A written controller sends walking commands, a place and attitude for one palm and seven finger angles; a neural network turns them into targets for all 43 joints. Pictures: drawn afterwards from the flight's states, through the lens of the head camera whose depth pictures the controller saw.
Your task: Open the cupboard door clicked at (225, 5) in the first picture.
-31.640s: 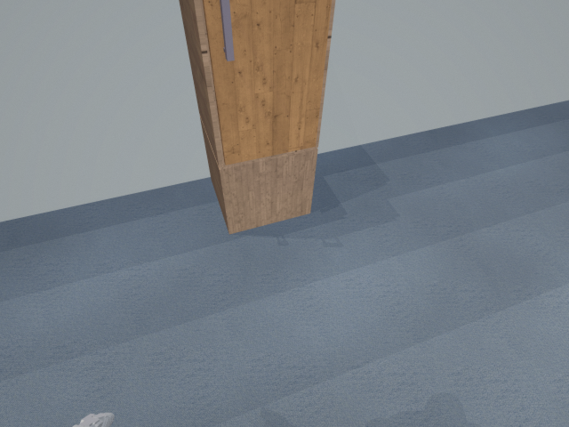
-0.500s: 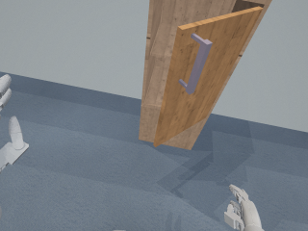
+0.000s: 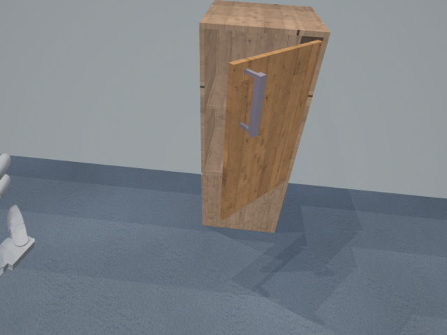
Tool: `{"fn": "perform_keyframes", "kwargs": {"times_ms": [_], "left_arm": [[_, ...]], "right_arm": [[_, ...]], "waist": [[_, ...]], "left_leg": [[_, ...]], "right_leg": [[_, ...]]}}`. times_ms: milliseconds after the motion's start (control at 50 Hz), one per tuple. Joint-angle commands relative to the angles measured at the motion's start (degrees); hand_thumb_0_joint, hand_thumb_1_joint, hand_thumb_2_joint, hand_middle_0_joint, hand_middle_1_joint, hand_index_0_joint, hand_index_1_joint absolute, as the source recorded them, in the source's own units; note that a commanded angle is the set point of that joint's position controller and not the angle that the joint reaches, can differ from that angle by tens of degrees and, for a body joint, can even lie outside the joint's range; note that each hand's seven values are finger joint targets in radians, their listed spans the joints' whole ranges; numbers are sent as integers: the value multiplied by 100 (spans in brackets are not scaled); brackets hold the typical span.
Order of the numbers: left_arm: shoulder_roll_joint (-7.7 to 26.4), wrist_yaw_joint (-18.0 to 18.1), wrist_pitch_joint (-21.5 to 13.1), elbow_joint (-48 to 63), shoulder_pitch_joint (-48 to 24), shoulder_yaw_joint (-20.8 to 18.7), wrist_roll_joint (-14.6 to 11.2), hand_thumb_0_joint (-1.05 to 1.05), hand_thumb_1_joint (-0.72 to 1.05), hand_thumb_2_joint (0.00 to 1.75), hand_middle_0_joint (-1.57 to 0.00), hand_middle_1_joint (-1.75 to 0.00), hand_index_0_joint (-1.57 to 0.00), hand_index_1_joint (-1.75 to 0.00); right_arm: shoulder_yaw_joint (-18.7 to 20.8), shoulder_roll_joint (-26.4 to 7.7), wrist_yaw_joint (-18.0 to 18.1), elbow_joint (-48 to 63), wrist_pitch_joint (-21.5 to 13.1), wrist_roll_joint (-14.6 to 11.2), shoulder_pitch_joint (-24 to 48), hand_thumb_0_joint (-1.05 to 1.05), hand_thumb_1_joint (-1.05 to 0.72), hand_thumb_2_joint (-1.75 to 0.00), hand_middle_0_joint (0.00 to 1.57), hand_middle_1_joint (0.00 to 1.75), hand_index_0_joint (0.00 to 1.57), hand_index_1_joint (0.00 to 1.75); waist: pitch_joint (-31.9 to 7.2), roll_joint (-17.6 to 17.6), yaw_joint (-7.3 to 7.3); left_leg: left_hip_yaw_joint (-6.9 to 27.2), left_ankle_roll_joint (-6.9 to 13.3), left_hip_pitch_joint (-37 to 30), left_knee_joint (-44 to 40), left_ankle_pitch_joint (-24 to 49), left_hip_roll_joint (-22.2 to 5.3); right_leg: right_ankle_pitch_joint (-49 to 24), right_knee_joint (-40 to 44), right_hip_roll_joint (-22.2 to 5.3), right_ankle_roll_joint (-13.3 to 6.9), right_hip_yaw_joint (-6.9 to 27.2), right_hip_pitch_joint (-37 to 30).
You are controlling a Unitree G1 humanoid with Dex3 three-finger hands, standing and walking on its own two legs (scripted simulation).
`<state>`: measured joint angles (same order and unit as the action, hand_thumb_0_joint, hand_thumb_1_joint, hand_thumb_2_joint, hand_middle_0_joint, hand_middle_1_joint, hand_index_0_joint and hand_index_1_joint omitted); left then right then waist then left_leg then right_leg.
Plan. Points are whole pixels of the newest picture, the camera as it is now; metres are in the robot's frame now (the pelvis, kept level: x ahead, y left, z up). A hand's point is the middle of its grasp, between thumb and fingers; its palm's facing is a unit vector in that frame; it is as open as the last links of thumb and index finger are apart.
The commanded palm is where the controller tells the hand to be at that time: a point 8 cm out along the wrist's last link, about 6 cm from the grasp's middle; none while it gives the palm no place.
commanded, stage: stop stepping back and stand still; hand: left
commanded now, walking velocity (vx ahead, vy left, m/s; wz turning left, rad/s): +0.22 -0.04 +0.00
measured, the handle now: (250, 103) +0.65 -0.01 +0.14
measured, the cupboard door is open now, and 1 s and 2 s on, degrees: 45 45 45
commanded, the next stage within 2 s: let the arm hang, fingers relaxed in 0.24 s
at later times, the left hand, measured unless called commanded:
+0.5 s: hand (80, 319) +0.16 +0.27 -0.04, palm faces +0.21 -0.88 -0.43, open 7.4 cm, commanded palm none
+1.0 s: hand out of the picture -0.03 +0.25 -0.17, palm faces +0.11 -0.96 -0.24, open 7.3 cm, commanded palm none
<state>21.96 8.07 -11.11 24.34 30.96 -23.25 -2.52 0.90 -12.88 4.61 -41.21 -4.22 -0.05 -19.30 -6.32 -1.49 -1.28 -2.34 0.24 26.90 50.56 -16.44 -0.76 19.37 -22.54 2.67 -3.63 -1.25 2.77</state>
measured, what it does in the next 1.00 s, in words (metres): steps on the spot: left foot, then right foot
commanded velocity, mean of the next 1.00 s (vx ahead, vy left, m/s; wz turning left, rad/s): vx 0.01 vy -0.01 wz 0.00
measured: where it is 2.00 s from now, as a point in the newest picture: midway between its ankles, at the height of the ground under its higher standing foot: outside the picture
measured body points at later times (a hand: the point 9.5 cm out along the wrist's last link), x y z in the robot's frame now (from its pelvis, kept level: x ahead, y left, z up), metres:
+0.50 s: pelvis +0.00 +0.01 -0.01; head +0.00 -0.03 +0.44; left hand +0.15 +0.31 -0.02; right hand +0.15 -0.21 -0.15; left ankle -0.02 +0.14 -0.72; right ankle +0.00 -0.07 -0.74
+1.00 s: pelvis -0.01 +0.06 +0.00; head -0.01 +0.04 +0.45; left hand -0.03 +0.30 -0.15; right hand +0.01 -0.16 -0.16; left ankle -0.02 +0.15 -0.74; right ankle +0.00 -0.07 -0.74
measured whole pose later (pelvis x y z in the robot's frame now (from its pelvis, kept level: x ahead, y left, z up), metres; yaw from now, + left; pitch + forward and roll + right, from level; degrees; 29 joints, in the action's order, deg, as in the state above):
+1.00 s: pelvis -0.01 +0.06 +0.00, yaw +5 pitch -3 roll -1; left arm 10.1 1.1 0.5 -64.1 15.9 -1.1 0.5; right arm 0.0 -9.5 1.8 -62.5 1.2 1.5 -15.7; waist 3.2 2.7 0.5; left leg -3.2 1.7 8.9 25.1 -13.6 0.1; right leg 12.1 -23.3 -2.8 1.0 -5.5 8.4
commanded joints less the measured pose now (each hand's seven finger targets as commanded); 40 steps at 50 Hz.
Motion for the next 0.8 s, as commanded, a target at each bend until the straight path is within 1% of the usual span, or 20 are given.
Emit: {"fn": "perform_keyframes", "kwargs": {"times_ms": [0, 40, 60, 80, 100, 140, 160, 220, 260, 300, 320, 340, 380, 420, 500, 560, 620, 660, 700, 780], "left_arm": [[1074, 174, -358, 742, -1488, -288, 137, 0, 90, 90, -20, -30, -20, -30], [1168, 212, -381, 1036, -1214, -418, 79, 0, 90, 90, -20, -30, -20, -30], [1144, 198, -427, 1283, -994, -475, 46, 0, 90, 90, -20, -30, -20, -30], [1222, 202, -488, 1678, -844, -611, 18, 0, 90, 90, -20, -30, -20, -30], [1354, 222, -568, 2110, -880, -746, 22, 0, 90, 90, -20, -30, -20, -30], [1691, 149, -609, 2083, -506, -1113, 7, 0, 90, 90, -20, -30, -20, -30], [1448, 132, -537, 2070, -384, -943, 6, 0, 90, 90, -20, -30, -20, -30], [1230, 178, -367, 1712, 236, -967, -35, 0, 90, 90, -20, -30, -20, -30], [1160, 151, -373, 1473, 463, -961, -31, 0, 90, 90, -20, -30, -20, -30], [1224, 125, -404, 1166, 293, -996, -18, 0, 90, 90, -20, -30, -20, -30], [78, -680, 643, -2889, -247, 1522, 620, 0, 90, 90, -20, -30, -20, -30], [-116, -764, 985, -3072, -478, 1593, 532, 0, 90, 90, -20, -30, -20, -30], [-209, -796, 1043, -3299, -775, 1601, 481, 0, 90, 90, -20, -30, -20, -30], [-215, -761, 1036, -3880, -1021, 1686, 498, 0, 90, 90, -20, -30, -20, -30], [-139, -713, 1043, -5230, -1267, 1829, 446, 0, 90, 90, -20, -30, -20, -30], [-327, -697, 1028, -6127, -1312, 1967, 327, 0, 90, 90, -20, -30, -20, -30], [-354, -669, 1056, -6993, -1377, 2016, 309, 0, 90, 90, -20, -30, -20, -30], [-541, -646, 1056, -7309, -1251, 1935, 322, 0, 90, 90, -20, -30, -20, -30], [-524, -659, 1055, -7644, -1305, 2006, 297, 0, 90, 90, -20, -30, -20, -30], [-616, -688, 1077, -8152, -1433, 2087, 307, 0, 90, 90, -20, -30, -20, -30]], "right_arm": [[162, -579, 181, 1142, -580, 18, 1272, 0, -90, -90, 20, 30, 20, 30], [205, -668, 194, 1204, -639, 25, 1182, 0, -90, -90, 20, 30, 20, 30], [207, -700, 166, 1261, -637, 32, 1052, 0, -90, -90, 20, 30, 20, 30], [245, -794, 125, 1370, -637, 8, 991, 0, -90, -90, 20, 30, 20, 30], [236, -776, 49, 1442, -663, -8, 930, 0, -90, -90, 20, 30, 20, 30], [190, -561, -9, 1261, -764, 120, 921, 0, -90, -90, 20, 30, 20, 30], [176, -557, -60, 1223, -774, 102, 1015, 0, -90, -90, 20, 30, 20, 30], [160, -611, -115, 1215, -745, -12, 1061, 0, -90, -90, 20, 30, 20, 30], [161, -617, -114, 1299, -701, -45, 1081, 0, -90, -90, 20, 30, 20, 30], [157, -577, -111, 1335, -632, -33, 1128, 0, -90, -90, 20, 30, 20, 30], [290, -927, -553, 103, -517, -32, 1246, 0, -90, -90, 20, 30, 20, 30], [277, -465, -504, 130, -176, -25, 898, 0, -90, -90, 20, 30, 20, 30], [188, -423, -486, 204, 167, 70, 642, 0, -90, -90, 20, 30, 20, 30], [161, -421, -533, 253, 349, 135, 790, 0, -90, -90, 20, 30, 20, 30], [174, -306, -511, -61, 478, 185, 783, 0, -90, -90, 20, 30, 20, 30], [132, -518, -410, -488, 377, 195, 606, 0, -90, -90, 20, 30, 20, 30], [34, -330, -332, -878, 415, 148, 736, 0, -90, -90, 20, 30, 20, 30], [56, -209, -274, -1029, 439, 179, 585, 0, -90, -90, 20, 30, 20, 30], [40, -219, -248, -1203, 453, 151, 485, 0, -90, -90, 20, 30, 20, 30], [35, -293, -238, -1481, 454, 124, 312, 0, -90, -90, 20, 30, 20, 30]], "waist": [[1268, -508, 66], [1044, -176, 97], [806, 357, 134], [465, 1205, 163], [146, 1707, 156], [158, 1723, 120], [346, 1314, 128], [432, 1504, 137], [393, 1346, 125], [615, 578, 170], [568, -275, 252], [435, -756, 332], [711, -1314, 290], [960, -1746, 253], [523, -1474, 233], [-65, -76, 183], [97, 1284, 173], [123, 1703, 150], [227, 1599, 160], [868, 640, 168]], "left_leg": [[-374, 233, -691, -1599, -272, -48], [-275, 280, -1457, -2392, -95, -37], [134, 421, -1910, -2676, 70, -227], [1085, 725, -2554, -2805, 1021, -798], [2043, 1034, -3153, -2735, 2384, -1404], [2491, 1247, -2679, -3179, 2261, -1685], [2121, 1179, -2062, -3202, 2017, -1629], [779, 720, -1276, -2937, 1436, -1145], [387, 469, -630, -2731, 570, -863], [211, 226, -151, -2294, -440, -506], [-93, -25, 85, -614, -139, -161], [208, -78, -455, -457, -1232, -329], [130, -35, -290, -29, -1529, -239], [-28, 0, -88, -317, -1407, -59], [-71, 20, -781, -1668, -490, 128], [526, 208, -1902, -2205, 2498, -492], [367, 106, -1775, -2279, 1947, -451], [404, 119, -1707, -2370, 1992, -508], [427, 100, -1634, -2512, 1885, -536], [553, 118, -1364, -2922, 1133, -576]], "right_leg": [[794, 925, -1521, -542, 1179, 1324], [288, 304, -1267, -335, 903, 1357], [-254, -401, -949, -111, 611, 1435], [-767, -1357, -470, 211, 204, 1806], [-109, -2126, -143, 443, -107, 2357], [1347, -2685, -204, 426, 133, 2412], [1283, -2480, -247, 421, 144, 2011], [305, -1325, -172, 482, -257, 1056], [-388, -606, -128, 496, -367, 262], [-510, 14, -443, 328, 400, 180], [-1815, -264, -1772, -99, 1105, 1128], [-2030, -61, -2083, -371, 1613, 1835], [-1196, 88, -1941, -518, 1176, 1966], [-1988, -11, -1721, -567, 838, 1456], [-3942, -480, -1464, -262, 479, 511], [-2989, -703, -1068, 244, 209, 635], [-1981, -272, -992, 194, 205, 500], [-2123, -192, -968, 134, 64, 301], [-2051, -96, -931, 121, -1, 222], [-1374, 200, -892, 161, -37, 422]]}}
